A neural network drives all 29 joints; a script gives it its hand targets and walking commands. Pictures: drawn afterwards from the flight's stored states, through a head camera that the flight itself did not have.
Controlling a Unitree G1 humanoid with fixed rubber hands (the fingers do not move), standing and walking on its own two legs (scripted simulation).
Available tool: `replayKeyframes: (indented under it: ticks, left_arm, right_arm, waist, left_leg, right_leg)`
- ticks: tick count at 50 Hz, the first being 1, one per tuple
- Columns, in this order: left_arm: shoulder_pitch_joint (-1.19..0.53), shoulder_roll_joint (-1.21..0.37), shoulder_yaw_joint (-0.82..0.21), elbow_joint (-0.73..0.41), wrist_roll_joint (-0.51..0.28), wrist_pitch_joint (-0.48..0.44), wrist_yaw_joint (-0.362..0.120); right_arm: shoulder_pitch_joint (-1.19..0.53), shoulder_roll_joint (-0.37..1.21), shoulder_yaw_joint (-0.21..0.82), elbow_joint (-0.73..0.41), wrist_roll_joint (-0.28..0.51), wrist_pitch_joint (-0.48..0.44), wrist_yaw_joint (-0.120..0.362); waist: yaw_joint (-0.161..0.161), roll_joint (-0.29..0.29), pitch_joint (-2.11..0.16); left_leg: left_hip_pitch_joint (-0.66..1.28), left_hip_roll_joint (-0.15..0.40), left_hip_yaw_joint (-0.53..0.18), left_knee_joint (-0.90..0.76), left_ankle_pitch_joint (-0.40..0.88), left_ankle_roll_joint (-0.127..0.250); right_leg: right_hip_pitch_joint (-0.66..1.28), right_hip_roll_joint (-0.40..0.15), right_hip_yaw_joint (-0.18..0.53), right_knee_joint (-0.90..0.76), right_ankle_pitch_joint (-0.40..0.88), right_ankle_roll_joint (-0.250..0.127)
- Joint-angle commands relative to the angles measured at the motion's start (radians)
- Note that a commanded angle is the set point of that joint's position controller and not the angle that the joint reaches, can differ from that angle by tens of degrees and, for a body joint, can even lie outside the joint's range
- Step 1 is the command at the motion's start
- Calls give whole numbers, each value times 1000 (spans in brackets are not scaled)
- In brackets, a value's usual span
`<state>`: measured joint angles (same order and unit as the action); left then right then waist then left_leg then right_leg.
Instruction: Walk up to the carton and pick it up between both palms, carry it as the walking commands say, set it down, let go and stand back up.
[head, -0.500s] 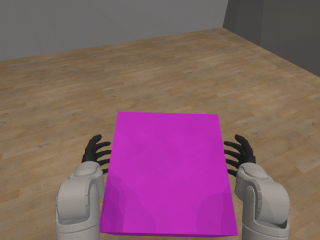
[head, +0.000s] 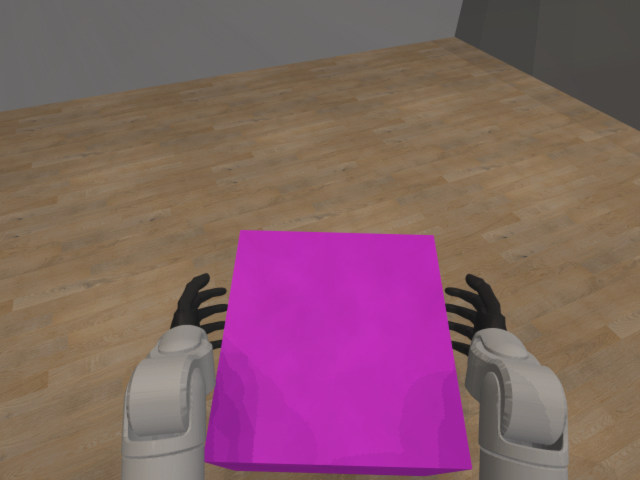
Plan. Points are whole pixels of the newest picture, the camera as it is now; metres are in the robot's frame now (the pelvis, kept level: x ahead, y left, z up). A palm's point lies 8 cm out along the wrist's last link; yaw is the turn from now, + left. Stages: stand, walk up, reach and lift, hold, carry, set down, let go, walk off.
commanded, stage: carry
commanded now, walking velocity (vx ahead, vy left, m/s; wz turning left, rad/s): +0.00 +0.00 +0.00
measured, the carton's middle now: (333, 354) +0.29 +0.00 +0.00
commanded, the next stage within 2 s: hold in 1.20 s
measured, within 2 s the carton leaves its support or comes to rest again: neither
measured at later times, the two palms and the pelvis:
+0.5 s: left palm (177, 366) +0.23 +0.17 +0.08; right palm (484, 368) +0.23 -0.16 +0.08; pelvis -0.04 +0.00 +0.00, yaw +0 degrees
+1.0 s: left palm (176, 383) +0.22 +0.17 +0.06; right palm (482, 384) +0.22 -0.16 +0.07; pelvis -0.05 +0.00 +0.00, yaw +0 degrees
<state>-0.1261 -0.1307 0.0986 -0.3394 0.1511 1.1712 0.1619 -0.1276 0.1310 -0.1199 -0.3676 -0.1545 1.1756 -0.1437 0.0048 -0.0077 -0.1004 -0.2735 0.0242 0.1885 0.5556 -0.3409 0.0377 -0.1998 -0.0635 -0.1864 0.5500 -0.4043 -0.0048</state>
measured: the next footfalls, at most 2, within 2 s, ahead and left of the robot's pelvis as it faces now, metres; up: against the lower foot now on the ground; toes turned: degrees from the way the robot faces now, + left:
none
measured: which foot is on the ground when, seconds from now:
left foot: down 0.00-1.00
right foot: down 0.00-1.00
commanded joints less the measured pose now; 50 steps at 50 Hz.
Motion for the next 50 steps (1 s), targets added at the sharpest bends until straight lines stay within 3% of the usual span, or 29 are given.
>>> replayKeyframes:
  ticks: [1, 9, 17, 50]
  left_arm:
    - [-462, -863, -627, -99, -362, -64, -252]
    - [-478, -852, -608, -49, -340, -105, -261]
    - [-502, -845, -589, 4, -324, -135, -272]
    - [-505, -753, -485, 153, -286, -305, -282]
  right_arm:
    - [-405, 867, 615, -47, 346, -39, 236]
    - [-423, 860, 605, 1, 328, -86, 243]
    - [-442, 853, 587, 52, 308, -121, 252]
    - [-439, 780, 501, 201, 263, -299, 260]
  waist:
    - [-1, -3, -276]
    - [1, 1, -239]
    - [2, 3, -215]
    - [1, 6, -234]
  left_leg:
    - [135, 133, -124, -30, 610, 7]
    - [109, 135, -143, -80, 460, 12]
    - [91, 138, -151, -111, 370, 12]
    - [92, 138, -160, -121, 339, 15]
  right_leg:
    - [96, -109, 95, -18, 586, 8]
    - [65, -111, 105, -56, 414, 5]
    - [47, -110, 108, -80, 330, 3]
    - [45, -105, 113, -90, 327, -12]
